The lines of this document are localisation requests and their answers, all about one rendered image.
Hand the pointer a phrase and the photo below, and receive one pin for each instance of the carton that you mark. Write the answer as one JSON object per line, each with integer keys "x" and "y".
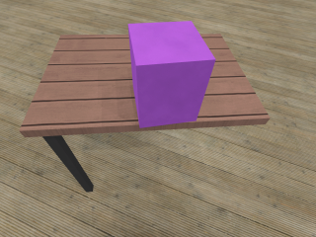
{"x": 171, "y": 66}

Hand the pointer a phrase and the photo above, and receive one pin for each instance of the table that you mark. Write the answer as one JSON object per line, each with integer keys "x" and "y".
{"x": 87, "y": 88}

